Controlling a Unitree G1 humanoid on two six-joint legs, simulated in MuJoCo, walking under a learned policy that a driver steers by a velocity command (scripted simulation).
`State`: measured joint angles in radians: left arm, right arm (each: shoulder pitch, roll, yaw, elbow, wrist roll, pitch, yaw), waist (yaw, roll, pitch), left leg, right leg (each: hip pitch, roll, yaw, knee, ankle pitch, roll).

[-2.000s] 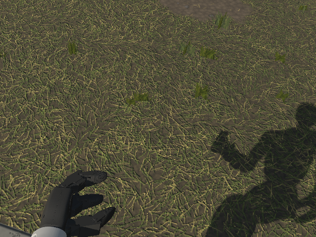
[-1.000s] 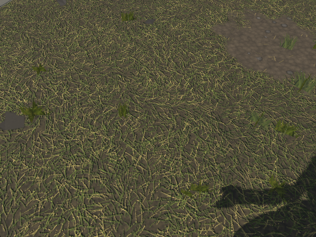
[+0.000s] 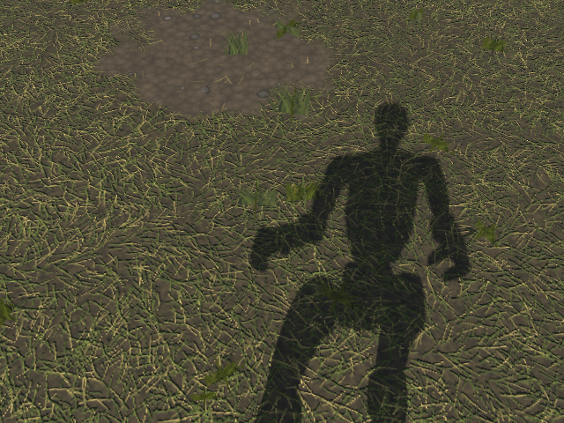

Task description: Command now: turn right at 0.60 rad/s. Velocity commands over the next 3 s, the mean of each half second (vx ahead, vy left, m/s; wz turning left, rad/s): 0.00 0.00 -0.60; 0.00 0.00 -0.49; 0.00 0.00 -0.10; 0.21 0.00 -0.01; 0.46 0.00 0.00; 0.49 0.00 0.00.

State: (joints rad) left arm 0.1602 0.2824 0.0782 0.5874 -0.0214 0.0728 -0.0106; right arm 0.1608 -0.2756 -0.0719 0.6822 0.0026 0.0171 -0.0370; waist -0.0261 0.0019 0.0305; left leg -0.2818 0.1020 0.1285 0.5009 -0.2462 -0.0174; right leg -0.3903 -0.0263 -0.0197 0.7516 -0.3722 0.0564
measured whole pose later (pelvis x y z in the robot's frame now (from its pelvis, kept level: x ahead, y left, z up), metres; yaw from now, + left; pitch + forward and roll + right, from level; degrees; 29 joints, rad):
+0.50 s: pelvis -0.01 -0.01 -0.01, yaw -18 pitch +2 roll +0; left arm 0.16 0.31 0.08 0.59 -0.02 0.05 0.02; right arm 0.12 -0.28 -0.08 0.68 0.00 -0.02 -0.01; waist 0.02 -0.02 0.02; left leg -0.31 -0.04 -0.07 0.54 -0.27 -0.03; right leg -0.35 0.12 0.22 0.57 -0.24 -0.02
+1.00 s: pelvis -0.04 -0.04 +0.00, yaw -32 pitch +1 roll +1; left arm 0.17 0.25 0.05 0.61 0.02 0.03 0.00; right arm 0.18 -0.32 -0.07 0.72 0.00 0.03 -0.03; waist -0.02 0.05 0.04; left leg -0.41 0.08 0.02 0.89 -0.52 -0.06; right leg -0.28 0.02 0.00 0.54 -0.28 -0.04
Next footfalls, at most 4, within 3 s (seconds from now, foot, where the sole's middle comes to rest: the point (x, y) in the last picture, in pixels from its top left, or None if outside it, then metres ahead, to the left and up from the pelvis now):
0.04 right None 0.03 -0.13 -0.77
0.50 left None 0.08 0.09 -0.77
0.90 right None -0.06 -0.14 -0.77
1.26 left None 0.06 0.07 -0.77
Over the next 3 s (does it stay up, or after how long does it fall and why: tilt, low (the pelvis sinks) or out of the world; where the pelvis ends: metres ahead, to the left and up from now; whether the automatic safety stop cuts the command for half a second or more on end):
stays up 0.51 -0.30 0.01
